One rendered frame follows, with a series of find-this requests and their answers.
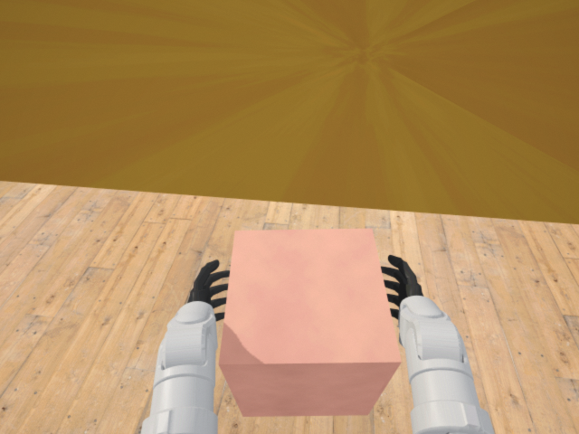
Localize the carton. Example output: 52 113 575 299
219 229 402 417

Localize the robot left forearm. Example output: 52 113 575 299
141 301 218 434

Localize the right robot hand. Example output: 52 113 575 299
381 255 423 319

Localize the left robot hand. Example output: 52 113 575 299
187 259 230 321

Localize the robot right forearm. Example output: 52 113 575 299
398 296 495 434

